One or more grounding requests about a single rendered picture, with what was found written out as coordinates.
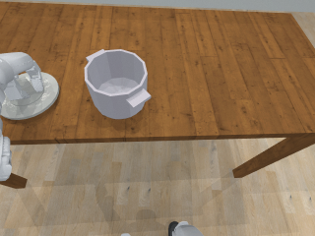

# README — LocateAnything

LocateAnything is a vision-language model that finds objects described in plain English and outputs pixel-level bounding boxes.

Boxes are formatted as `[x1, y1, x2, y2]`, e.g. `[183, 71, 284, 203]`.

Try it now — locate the lid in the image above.
[0, 72, 60, 120]

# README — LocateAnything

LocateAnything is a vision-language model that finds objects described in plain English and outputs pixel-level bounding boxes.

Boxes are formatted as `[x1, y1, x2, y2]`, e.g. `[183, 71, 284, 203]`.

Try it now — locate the table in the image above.
[0, 1, 315, 189]

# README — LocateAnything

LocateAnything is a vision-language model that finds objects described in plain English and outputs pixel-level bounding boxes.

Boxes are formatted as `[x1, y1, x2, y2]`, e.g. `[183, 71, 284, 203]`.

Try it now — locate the knob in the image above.
[17, 76, 34, 93]

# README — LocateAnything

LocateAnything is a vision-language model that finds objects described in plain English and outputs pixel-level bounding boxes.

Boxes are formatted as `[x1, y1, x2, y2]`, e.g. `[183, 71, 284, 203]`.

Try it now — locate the robot left forearm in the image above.
[0, 58, 15, 135]

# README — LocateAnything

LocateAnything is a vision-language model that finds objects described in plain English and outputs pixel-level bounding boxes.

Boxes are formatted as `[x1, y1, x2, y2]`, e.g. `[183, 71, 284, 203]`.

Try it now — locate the pot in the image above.
[84, 49, 152, 120]

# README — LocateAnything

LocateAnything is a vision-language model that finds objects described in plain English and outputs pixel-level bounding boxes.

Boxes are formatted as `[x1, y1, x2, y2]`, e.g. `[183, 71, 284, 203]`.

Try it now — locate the right robot thigh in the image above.
[172, 224, 204, 236]

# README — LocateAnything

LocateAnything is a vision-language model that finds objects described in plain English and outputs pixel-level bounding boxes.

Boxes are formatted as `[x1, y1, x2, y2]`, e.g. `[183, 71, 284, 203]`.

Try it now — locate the robot right shin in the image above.
[175, 221, 188, 229]

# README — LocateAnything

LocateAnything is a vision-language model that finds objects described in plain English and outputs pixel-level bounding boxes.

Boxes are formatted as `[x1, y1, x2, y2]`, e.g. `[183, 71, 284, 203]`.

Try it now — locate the robot left hand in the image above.
[0, 52, 43, 101]

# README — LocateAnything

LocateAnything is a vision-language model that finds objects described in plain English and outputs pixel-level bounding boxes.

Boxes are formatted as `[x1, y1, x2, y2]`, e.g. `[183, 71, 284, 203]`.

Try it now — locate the left robot upper arm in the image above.
[0, 134, 12, 182]

